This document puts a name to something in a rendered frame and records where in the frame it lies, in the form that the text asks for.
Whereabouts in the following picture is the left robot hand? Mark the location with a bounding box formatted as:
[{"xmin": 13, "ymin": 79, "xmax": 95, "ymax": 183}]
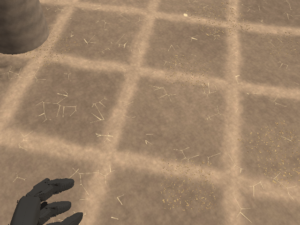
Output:
[{"xmin": 8, "ymin": 178, "xmax": 83, "ymax": 225}]

